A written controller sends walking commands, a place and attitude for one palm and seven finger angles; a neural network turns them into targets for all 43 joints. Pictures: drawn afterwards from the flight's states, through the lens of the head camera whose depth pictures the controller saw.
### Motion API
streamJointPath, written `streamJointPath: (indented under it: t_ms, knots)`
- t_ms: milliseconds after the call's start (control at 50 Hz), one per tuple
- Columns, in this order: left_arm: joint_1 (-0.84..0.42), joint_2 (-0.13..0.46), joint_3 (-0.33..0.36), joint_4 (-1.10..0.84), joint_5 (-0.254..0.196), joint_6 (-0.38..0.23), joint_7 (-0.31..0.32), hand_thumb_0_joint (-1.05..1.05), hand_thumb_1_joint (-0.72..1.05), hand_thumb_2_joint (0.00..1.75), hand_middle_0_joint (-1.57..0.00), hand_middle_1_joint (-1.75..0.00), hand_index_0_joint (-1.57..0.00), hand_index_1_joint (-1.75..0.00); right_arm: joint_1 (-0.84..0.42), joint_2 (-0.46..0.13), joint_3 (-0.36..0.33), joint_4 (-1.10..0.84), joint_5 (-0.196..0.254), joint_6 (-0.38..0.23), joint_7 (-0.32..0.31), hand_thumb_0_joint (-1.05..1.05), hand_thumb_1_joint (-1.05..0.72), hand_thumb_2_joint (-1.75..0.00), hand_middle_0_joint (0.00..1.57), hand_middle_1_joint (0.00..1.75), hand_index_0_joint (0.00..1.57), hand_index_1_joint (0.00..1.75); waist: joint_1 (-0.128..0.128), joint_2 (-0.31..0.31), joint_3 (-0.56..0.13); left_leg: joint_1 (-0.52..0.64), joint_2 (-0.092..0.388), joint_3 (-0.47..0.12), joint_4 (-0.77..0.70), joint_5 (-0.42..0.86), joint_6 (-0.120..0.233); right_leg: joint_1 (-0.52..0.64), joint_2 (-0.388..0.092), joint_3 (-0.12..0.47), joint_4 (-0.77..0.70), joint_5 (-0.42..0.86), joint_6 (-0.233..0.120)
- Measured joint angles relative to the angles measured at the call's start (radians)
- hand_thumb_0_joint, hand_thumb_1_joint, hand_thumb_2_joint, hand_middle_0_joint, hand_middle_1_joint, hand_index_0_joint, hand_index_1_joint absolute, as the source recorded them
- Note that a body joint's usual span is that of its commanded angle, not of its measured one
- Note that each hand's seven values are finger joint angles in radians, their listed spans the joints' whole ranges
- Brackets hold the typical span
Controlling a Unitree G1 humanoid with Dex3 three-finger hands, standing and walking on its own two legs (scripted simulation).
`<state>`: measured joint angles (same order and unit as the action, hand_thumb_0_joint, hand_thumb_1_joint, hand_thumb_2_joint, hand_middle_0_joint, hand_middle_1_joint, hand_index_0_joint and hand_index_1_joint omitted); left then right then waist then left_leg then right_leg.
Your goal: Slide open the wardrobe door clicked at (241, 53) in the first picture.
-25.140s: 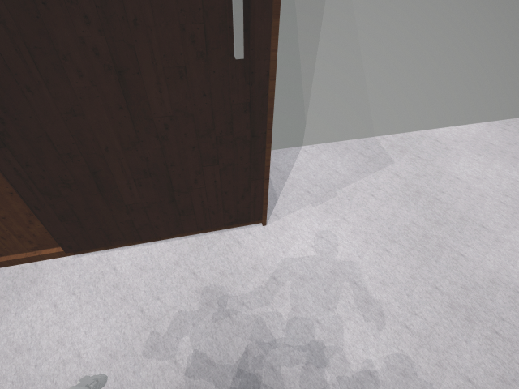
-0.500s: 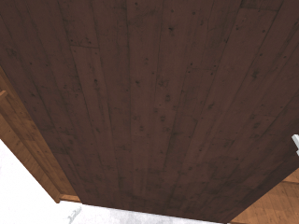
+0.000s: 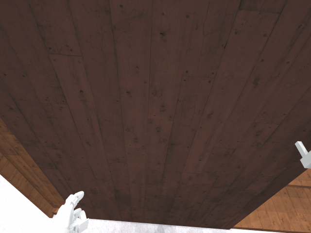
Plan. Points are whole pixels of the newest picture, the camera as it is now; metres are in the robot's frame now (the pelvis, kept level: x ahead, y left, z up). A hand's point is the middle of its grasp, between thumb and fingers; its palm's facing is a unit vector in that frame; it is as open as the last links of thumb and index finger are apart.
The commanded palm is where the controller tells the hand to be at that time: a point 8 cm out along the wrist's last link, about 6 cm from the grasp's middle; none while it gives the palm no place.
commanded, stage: stop walking and hold the door there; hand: right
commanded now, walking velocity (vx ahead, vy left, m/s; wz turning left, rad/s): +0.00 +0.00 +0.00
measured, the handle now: out of the picture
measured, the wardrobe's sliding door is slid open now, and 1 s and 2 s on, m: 0.69 0.69 0.69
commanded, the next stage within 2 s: none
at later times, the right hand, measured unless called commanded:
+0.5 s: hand out of the picture +0.27 -0.34 +0.21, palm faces +0.71 +0.68 -0.16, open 6.7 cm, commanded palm +0.22 -0.33 +0.17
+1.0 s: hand out of the picture +0.26 -0.33 +0.21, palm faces +0.52 +0.85 -0.09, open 6.6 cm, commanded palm +0.22 -0.32 +0.17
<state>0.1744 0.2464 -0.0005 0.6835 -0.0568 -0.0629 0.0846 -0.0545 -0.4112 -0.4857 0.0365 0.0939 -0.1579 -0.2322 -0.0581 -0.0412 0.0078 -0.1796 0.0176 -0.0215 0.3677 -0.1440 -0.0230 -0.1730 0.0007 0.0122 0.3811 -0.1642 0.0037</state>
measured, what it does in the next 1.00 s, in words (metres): lifts its left foot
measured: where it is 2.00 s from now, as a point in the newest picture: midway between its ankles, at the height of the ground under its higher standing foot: outside the picture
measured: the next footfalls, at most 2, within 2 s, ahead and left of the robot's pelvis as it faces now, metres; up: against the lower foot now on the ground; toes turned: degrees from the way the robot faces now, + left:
left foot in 1.12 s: -0.07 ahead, +0.02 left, +0.00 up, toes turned +6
right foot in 1.26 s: +0.02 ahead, -0.30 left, +0.00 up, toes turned +5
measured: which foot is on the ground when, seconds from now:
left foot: down 0.00-0.78, up 0.80-1.00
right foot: down 0.00-1.00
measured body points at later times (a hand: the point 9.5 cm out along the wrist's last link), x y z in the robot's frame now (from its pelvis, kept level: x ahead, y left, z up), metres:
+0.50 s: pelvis +0.02 -0.01 +0.00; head +0.02 +0.01 +0.45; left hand +0.20 +0.23 -0.10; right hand +0.22 -0.37 +0.22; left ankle +0.04 +0.13 -0.74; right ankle +0.03 -0.12 -0.74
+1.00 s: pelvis -0.04 -0.08 +0.00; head +0.00 -0.07 +0.44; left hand +0.16 +0.12 -0.10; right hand +0.23 -0.37 +0.22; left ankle -0.10 +0.06 -0.67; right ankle +0.03 -0.12 -0.74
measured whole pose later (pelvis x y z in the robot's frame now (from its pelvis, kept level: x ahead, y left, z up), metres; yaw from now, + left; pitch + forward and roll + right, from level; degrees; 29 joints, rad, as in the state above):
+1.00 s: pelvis -0.04 -0.08 +0.00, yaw +0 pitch -1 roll +1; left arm 0.14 0.17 -0.03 0.64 -0.05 -0.05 0.07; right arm -0.08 -0.28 -0.31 -0.26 0.10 -0.08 -0.24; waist -0.06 -0.03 0.08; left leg -0.38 0.05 0.02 1.07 -0.46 -0.01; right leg -0.26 0.10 -0.03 0.35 -0.09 -0.08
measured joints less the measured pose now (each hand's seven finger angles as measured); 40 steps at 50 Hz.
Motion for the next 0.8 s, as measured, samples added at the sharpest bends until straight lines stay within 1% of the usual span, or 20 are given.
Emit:
streamJointPath:
  t_ms: [80,220,500,580,640,720,740,760,780,800]
  knots:
    - [0.000,-0.007,-0.004,-0.002,0.001,0.004,-0.001,0.01,0.90,0.90,-0.20,-0.30,-0.20,-0.30,0.015,0.013,-0.001,-0.027,0.005,0.004,-0.006,-0.10,-0.64,-0.77,0.46,1.40,0.22,1.40,-0.005,-0.003,0.003,0.006,0.002,0.001,-0.002,-0.006,-0.001,0.007,0.002,0.000,-0.003,-0.005,-0.001]
    - [0.000,-0.016,-0.009,0.003,0.005,0.012,-0.001,0.01,0.90,0.90,-0.20,-0.30,-0.20,-0.30,0.049,0.024,-0.005,-0.063,0.008,-0.005,-0.011,-0.11,-0.64,-0.77,0.46,1.40,0.20,1.40,-0.004,-0.007,0.006,0.016,0.005,0.004,-0.008,-0.014,-0.004,0.012,0.005,0.004,-0.005,-0.013,-0.003]
    - [-0.003,-0.006,-0.001,-0.005,0.005,0.022,0.002,0.01,0.90,0.90,-0.20,-0.30,-0.20,-0.30,0.089,0.038,-0.007,-0.111,0.012,-0.013,-0.017,-0.12,-0.64,-0.77,0.46,1.40,0.19,1.40,-0.004,-0.008,0.008,0.024,0.011,0.003,-0.012,-0.022,-0.009,0.019,0.010,0.002,-0.005,-0.023,-0.009]
    - [-0.011,0.008,0.010,-0.024,0.004,0.026,0.001,0.01,0.90,0.90,-0.20,-0.30,-0.20,-0.30,0.086,0.045,-0.003,-0.129,0.011,-0.009,-0.023,-0.12,-0.65,-0.76,0.46,1.40,0.19,1.40,-0.003,-0.020,0.022,0.008,0.013,0.005,0.002,-0.024,-0.013,-0.007,0.013,0.004,0.026,-0.032,-0.014]
    - [-0.020,0.026,0.022,-0.039,0.002,0.038,-0.004,0.01,0.90,0.90,-0.20,-0.30,-0.20,-0.30,0.069,0.049,0.011,-0.148,0.010,-0.004,-0.023,-0.12,-0.65,-0.75,0.46,1.40,0.19,1.40,0.001,-0.032,0.034,-0.020,0.019,0.012,0.031,-0.030,-0.021,-0.051,0.020,0.011,0.080,-0.047,-0.021]
    - [-0.032,0.053,0.037,-0.049,-0.001,0.055,-0.010,0.01,0.90,0.90,-0.20,-0.30,-0.20,-0.30,0.028,0.063,0.050,-0.192,0.007,0.005,-0.014,-0.12,-0.66,-0.73,0.46,1.40,0.20,1.40,0.010,-0.036,0.056,-0.064,0.047,0.022,0.092,-0.049,-0.042,-0.113,0.048,0.021,0.160,-0.068,-0.025]
    - [-0.036,0.055,0.038,-0.048,-0.002,0.059,-0.011,0.01,0.90,0.90,-0.20,-0.30,-0.20,-0.30,0.016,0.065,0.063,-0.206,0.005,0.007,-0.010,-0.12,-0.66,-0.73,0.46,1.40,0.19,1.39,0.012,-0.027,0.062,-0.076,0.059,0.020,0.111,-0.055,-0.050,-0.121,0.060,0.018,0.168,-0.068,-0.032]
    - [-0.040,0.053,0.038,-0.047,-0.002,0.062,-0.011,0.01,0.90,0.90,-0.20,-0.30,-0.20,-0.30,0.006,0.065,0.075,-0.220,0.002,0.009,-0.006,-0.12,-0.67,-0.74,0.46,1.40,0.18,1.39,0.012,-0.014,0.068,-0.090,0.073,0.013,0.131,-0.061,-0.055,-0.124,0.074,0.010,0.166,-0.062,-0.048]
    - [-0.046,0.046,0.034,-0.047,-0.002,0.065,-0.010,0.01,0.90,0.90,-0.20,-0.30,-0.20,-0.30,-0.002,0.063,0.084,-0.235,0.001,0.010,-0.002,-0.12,-0.68,-0.74,0.46,1.40,0.18,1.38,0.010,0.004,0.076,-0.107,0.086,0.002,0.157,-0.069,-0.045,-0.124,0.088,-0.001,0.159,-0.053,-0.067]
    - [-0.053,0.039,0.031,-0.051,-0.002,0.066,-0.007,0.01,0.90,0.90,-0.20,-0.30,-0.20,-0.30,-0.009,0.065,0.092,-0.251,-0.003,0.014,-0.002,-0.12,-0.68,-0.75,0.46,1.40,0.17,1.38,0.007,0.015,0.085,-0.133,0.095,-0.003,0.209,-0.113,-0.027,-0.122,0.097,-0.012,0.149,-0.044,-0.079]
